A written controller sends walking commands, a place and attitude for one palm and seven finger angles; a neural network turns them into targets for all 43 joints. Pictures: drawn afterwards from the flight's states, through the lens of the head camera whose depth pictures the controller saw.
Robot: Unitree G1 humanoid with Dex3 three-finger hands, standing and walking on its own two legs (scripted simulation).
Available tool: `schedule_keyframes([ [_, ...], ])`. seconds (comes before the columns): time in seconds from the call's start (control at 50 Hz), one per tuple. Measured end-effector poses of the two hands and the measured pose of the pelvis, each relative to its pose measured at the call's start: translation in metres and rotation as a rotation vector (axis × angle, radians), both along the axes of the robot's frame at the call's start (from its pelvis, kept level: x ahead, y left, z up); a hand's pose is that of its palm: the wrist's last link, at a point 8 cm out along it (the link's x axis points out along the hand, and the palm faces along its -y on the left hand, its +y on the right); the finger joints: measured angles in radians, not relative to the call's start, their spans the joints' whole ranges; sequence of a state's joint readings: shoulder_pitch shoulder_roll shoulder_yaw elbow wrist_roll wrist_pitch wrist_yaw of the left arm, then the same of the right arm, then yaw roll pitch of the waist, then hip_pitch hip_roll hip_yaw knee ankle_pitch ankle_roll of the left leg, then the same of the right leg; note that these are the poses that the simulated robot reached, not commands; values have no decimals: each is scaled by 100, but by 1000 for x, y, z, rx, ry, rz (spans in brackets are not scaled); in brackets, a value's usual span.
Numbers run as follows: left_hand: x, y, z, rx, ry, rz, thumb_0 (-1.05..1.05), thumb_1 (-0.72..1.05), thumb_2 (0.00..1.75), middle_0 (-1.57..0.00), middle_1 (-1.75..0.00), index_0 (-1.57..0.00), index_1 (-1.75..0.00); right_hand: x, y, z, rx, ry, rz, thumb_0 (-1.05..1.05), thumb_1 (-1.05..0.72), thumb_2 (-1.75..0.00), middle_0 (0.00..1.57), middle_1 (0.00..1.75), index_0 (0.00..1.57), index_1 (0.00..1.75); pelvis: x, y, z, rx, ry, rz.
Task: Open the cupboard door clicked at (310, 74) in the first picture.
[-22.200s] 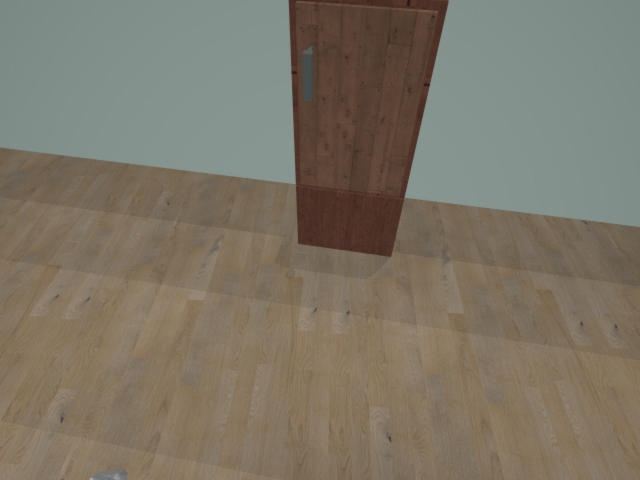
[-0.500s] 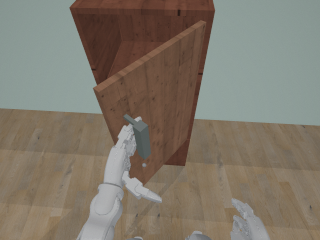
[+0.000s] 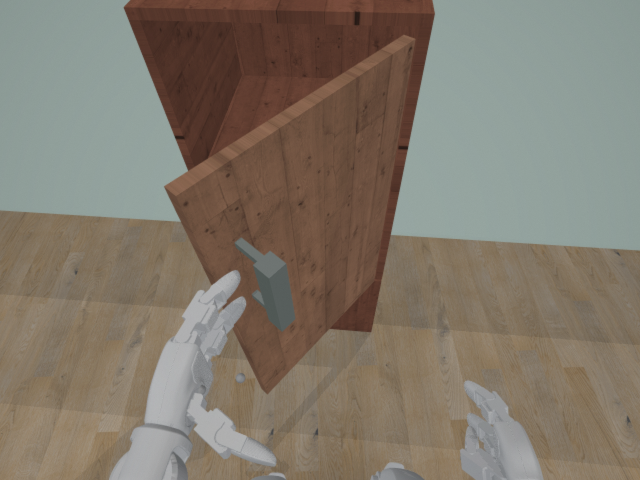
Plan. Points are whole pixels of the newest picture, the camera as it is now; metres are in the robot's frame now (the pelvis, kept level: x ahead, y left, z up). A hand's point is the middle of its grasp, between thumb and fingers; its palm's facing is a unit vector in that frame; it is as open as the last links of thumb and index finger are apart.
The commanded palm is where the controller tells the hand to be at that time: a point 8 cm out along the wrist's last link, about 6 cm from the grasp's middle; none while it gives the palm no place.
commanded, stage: slide the hand sideways off the handle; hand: left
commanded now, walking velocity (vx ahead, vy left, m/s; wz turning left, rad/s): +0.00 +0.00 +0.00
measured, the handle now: (264, 284) +0.33 +0.09 +0.06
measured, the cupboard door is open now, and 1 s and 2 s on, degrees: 53 53 53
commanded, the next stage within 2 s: draw the hand back to the body in 0.26 s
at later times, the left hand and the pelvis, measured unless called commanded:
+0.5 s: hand (199, 402) +0.19 +0.14 +0.07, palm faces -0.08 -0.99 -0.07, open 16.3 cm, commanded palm +0.17 +0.20 +0.09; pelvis -0.01 -0.01 -0.01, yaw +1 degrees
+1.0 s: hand (96, 391) +0.18 +0.20 +0.14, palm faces +0.15 -0.94 -0.31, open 15.5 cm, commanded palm +0.15 +0.25 +0.15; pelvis +0.00 +0.01 +0.03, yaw +0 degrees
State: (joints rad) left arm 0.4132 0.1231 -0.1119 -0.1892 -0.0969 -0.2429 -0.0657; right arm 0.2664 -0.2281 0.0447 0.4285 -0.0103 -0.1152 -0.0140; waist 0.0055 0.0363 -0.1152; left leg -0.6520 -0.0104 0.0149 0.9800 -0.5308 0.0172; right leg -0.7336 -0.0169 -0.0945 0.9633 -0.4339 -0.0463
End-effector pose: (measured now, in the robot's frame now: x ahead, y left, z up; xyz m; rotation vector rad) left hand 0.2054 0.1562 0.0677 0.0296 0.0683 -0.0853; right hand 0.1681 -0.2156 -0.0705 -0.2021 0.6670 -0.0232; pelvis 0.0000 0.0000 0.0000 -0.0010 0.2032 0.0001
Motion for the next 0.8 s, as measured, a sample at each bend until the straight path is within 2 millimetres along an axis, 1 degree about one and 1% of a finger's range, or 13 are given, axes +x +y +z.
schedule_keyframes([
  [0.16, -19, 17, -2, 20, 5, 24, -2, -50, 30, -17, -31, -17, -31, 5, -14, -2, -21, -18, -5, 1, -90, -90, 20, 30, 20, 30, 2, -8, -6, -4, 13, 7],
  [0.26, -29, 28, -3, 29, 5, 36, -2, -50, 30, -16, -30, -16, -31, 5, -19, -6, -29, -26, -9, 1, -90, -90, 20, 30, 20, 30, 0, -11, -10, -9, 17, 13],
  [0.34, -32, 31, -2, 24, -5, 22, -2, -50, 30, -16, -30, -15, -31, 4, -20, -8, -32, -35, -11, 1, -90, -90, 20, 30, 20, 30, -3, -11, -13, -13, 17, 17],
  [0.42, -30, 30, -2, 20, -13, 3, -2, -50, 30, -15, -30, -15, -30, 1, -19, -9, -31, -42, -14, 1, -90, -90, 20, 30, 20, 30, -7, -10, -14, -16, 13, 18],
  [0.46, -29, 31, 2, 28, -19, 0, -2, -50, 30, -15, -30, -15, -30, -1, -17, -8, -25, -43, -19, 1, -90, -90, 20, 30, 20, 30, -8, -10, -13, -16, 7, 15],
  [0.52, -28, 37, 13, 43, -34, 10, -2, -50, 30, -15, -30, -15, -30, -5, -14, -4, -10, -47, -31, 1, -90, -90, 20, 30, 20, 30, -7, -8, -9, -16, -7, 11],
  [0.62, -33, 49, 31, 50, -48, 34, -2, -50, 30, -15, -30, -15, -30, -8, -8, 5, 8, -61, -40, 1, -90, -90, 20, 30, 20, 30, -6, -5, -1, -18, -35, 10],
  [0.8, -45, 67, 50, 60, -48, 47, -2, -50, 30, -15, -30, -15, -30, -2, -1, 21, -5, -108, -21, 1, -90, -90, 20, 30, 20, 30, -5, 1, 10, -26, -80, 14],
])
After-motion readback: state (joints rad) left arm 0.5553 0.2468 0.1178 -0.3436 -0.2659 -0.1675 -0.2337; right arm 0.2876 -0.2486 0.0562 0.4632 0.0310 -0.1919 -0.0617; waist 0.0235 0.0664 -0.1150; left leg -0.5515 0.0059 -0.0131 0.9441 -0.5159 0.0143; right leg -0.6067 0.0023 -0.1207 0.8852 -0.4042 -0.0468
